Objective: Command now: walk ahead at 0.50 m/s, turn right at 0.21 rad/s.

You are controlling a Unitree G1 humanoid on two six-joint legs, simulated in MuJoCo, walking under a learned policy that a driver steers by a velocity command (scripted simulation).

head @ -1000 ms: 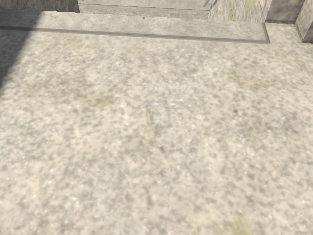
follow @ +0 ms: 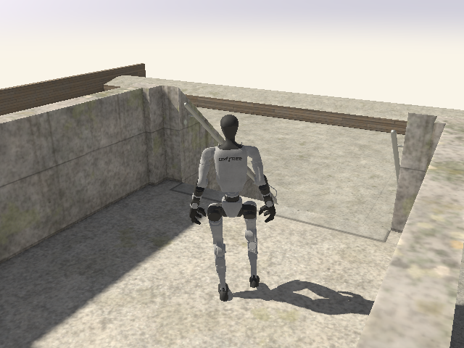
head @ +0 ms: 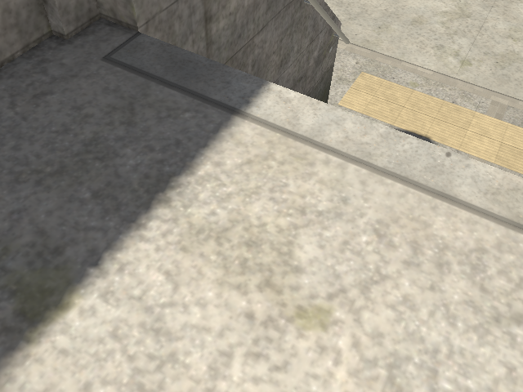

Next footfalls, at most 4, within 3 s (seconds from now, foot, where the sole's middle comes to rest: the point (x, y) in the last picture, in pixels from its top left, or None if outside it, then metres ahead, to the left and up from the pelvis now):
0.30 right None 0.30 -0.11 -0.78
0.84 left None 0.35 0.07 -0.78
1.32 right None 0.19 -0.09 -0.78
1.74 left None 0.35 0.04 -0.78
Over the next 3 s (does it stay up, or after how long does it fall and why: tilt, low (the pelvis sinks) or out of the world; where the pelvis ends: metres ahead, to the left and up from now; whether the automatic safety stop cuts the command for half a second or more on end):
stays up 0.26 0.01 0.00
